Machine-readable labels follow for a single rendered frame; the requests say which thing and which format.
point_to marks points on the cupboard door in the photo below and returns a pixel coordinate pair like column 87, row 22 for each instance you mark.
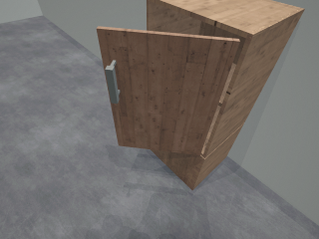
column 170, row 86

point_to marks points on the handle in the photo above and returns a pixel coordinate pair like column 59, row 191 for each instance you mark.
column 112, row 82

